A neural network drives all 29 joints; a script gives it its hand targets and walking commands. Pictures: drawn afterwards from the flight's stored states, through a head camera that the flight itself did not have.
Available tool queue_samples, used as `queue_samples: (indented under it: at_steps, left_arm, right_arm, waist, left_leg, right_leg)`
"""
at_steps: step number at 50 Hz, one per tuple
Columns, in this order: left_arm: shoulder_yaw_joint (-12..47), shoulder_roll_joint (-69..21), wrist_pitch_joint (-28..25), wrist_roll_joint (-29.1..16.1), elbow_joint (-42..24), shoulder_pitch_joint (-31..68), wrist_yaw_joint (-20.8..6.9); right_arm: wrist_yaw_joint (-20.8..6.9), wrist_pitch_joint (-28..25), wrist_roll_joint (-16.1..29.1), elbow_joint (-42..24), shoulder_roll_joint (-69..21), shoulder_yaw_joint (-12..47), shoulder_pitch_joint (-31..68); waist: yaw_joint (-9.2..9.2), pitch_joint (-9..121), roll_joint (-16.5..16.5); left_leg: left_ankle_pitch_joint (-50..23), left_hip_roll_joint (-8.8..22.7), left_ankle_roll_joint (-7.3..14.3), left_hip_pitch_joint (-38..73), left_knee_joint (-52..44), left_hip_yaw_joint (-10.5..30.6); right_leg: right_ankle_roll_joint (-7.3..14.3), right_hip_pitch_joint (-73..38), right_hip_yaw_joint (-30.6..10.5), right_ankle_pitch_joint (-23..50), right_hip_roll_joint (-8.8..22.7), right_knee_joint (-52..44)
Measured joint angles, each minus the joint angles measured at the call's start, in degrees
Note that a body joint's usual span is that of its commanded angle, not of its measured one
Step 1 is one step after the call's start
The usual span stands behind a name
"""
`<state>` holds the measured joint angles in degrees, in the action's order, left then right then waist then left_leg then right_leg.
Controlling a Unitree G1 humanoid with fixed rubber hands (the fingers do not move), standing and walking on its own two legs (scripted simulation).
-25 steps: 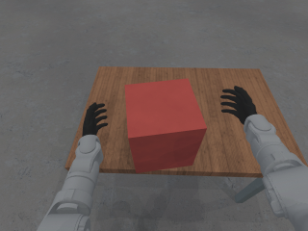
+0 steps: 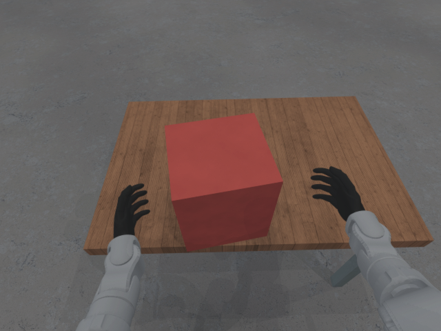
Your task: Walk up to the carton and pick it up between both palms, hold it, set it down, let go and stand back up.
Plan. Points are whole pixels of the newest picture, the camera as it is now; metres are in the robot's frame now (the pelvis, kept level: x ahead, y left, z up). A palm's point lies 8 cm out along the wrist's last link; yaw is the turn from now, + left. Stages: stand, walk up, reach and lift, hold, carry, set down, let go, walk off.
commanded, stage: set down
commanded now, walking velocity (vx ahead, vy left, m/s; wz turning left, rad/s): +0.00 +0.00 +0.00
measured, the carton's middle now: (219, 184) +0.46 +0.06 -0.07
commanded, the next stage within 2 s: let go in 1.80 s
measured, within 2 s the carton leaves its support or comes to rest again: neither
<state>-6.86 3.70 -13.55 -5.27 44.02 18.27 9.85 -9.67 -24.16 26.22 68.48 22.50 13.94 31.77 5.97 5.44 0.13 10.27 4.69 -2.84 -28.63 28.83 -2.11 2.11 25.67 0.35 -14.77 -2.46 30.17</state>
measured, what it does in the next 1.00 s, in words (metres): stands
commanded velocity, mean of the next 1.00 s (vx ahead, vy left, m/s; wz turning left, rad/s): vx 0.00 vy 0.00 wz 0.00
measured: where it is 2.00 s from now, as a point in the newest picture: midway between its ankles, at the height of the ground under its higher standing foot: outside the picture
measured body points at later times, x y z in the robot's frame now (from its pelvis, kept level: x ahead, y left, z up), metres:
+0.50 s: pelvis +0.00 +0.00 -0.01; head +0.04 -0.01 +0.44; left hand +0.27 +0.21 -0.04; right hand +0.31 -0.23 -0.04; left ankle +0.03 +0.15 -0.73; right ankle -0.01 -0.10 -0.73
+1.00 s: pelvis +0.02 +0.01 +0.00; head +0.03 +0.01 +0.45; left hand +0.24 +0.23 -0.05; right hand +0.26 -0.21 -0.06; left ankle +0.03 +0.15 -0.73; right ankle -0.01 -0.10 -0.73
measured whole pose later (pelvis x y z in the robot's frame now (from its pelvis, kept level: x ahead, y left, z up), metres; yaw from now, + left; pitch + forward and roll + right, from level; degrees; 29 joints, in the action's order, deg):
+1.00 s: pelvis +0.02 +0.01 +0.00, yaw -1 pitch +2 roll +1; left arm -4.0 6.4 -14.3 -4.5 41.1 -1.5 6.4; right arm -7.8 -28.6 18.5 60.4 17.5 11.2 6.0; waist 2.8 0.6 -0.8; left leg 13.2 3.0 -2.3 -15.8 27.6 -2.4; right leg 1.4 13.4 -1.5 -17.5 -1.5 29.5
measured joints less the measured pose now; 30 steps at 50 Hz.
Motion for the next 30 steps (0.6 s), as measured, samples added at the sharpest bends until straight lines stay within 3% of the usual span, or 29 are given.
queue_samples:
  at_steps: [30]
  left_arm:
    - [2.6,-0.7,-9.2,-1.2,1.9,-11.7,-0.3]
  right_arm:
    - [-1.2,-10.0,1.5,-3.1,-0.4,1.8,-16.3]
  waist:
    - [-2.45,-3.0,0.0]
  left_leg:
    - [4.1,-1.1,0.1,2.3,5.7,-0.2]
  right_leg:
    - [-0.2,-1.2,-1.2,-4.8,0.7,7.5]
